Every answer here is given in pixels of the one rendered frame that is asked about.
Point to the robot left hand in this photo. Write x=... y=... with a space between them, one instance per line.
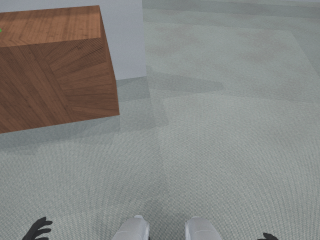
x=34 y=232

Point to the pedestal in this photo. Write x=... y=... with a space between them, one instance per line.
x=55 y=68

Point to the left robot shin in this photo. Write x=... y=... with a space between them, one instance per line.
x=139 y=216

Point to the robot right thigh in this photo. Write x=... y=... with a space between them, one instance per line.
x=198 y=228

